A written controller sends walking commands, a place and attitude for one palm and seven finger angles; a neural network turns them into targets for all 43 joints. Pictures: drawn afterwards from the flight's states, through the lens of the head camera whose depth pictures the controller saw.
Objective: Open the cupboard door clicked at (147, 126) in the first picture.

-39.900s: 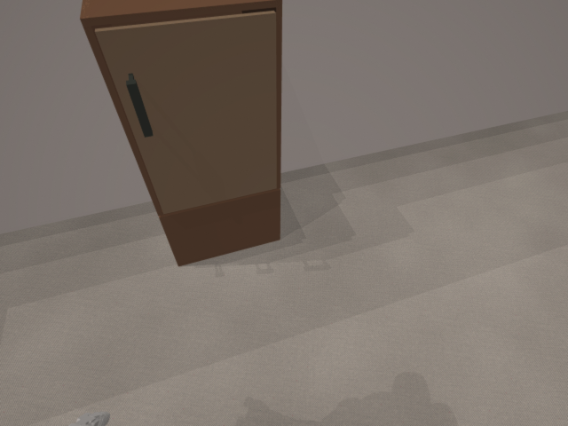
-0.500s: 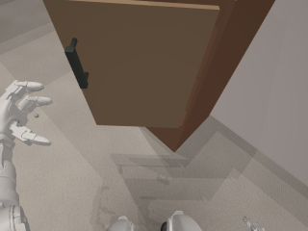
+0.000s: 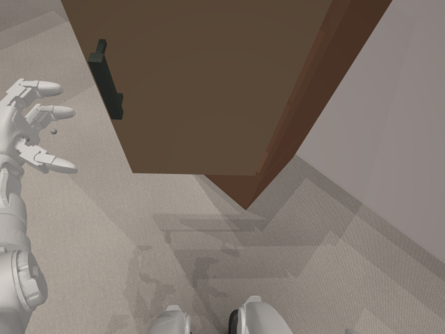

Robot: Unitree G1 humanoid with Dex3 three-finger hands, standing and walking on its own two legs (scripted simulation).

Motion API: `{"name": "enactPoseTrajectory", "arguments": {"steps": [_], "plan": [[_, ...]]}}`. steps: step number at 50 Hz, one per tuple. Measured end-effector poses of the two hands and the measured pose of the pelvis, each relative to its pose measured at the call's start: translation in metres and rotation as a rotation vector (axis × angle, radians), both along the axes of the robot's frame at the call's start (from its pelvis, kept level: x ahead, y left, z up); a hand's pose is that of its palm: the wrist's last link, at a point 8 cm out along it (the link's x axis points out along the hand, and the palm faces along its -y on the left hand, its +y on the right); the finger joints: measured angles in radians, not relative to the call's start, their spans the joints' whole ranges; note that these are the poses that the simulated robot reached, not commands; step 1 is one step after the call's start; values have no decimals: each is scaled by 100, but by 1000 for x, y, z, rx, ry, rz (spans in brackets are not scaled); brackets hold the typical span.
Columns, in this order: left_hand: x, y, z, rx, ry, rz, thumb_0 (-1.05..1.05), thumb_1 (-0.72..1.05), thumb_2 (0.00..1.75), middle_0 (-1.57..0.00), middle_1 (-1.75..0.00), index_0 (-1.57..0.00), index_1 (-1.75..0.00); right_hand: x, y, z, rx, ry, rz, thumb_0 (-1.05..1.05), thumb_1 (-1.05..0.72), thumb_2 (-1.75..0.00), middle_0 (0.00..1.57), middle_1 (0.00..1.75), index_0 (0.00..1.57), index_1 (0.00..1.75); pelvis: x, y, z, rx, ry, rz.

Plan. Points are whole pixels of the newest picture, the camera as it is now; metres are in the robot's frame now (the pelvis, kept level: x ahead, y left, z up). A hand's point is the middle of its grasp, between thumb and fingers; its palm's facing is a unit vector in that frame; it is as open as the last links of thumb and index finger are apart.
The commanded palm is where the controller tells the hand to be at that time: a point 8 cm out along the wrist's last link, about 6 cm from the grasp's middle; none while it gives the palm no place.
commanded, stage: move the hooked fingers beside the handle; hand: left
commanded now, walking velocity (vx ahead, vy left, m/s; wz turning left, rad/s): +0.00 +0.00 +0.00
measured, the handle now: (110, 82) +0.55 +0.21 +0.07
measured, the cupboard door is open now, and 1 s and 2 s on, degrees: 43 43 43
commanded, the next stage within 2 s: slide the fingers in behind the handle in 1.24 s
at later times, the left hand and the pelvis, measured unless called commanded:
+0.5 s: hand (63, 98) +0.51 +0.28 +0.07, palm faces +0.01 -1.00 +0.00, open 14.0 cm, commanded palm +0.49 +0.32 +0.06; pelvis +0.00 +0.00 -0.01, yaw -1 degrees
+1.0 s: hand (55, 108) +0.49 +0.30 +0.05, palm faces +0.01 -1.00 +0.01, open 14.0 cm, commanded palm +0.49 +0.33 +0.06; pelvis +0.01 +0.01 -0.01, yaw -1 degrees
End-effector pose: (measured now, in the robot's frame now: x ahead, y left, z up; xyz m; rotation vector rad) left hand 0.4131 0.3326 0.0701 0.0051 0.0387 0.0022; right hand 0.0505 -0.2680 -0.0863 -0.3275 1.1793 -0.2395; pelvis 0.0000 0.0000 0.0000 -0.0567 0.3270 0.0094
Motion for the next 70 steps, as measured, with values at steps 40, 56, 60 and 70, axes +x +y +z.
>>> {"name": "enactPoseTrajectory", "arguments": {"steps": [40, 56, 60, 70], "plan": [[68, 20, -10, 7, 16, 14, -2, -50, 30, -29, -120, -30, -120, -57, 5, 2, -31, 240, -102, 0, -91, -90, 20, 30, 20, 30, 9, 5, -11, -36, 99, -16], [60, 21, -11, -7, 3, 6, -2, -50, 30, -29, -120, -30, -120, -26, 5, 0, -43, 161, -53, 0, -91, -90, 20, 30, 20, 30, 7, 8, -12, -42, 82, -4], [58, 19, -10, -2, 11, -8, -2, -50, 30, -29, -120, -30, -120, -29, 8, -1, -35, 171, -55, 0, -91, -90, 20, 30, 20, 30, 6, 9, -11, -42, 80, -3], [55, 9, -7, -2, 5, -2, -2, -50, 30, -29, -120, -30, -120, -44, 12, -4, -11, 192, -73, 0, -91, -90, 20, 30, 20, 30, 3, 8, -10, -37, 68, -4]]}}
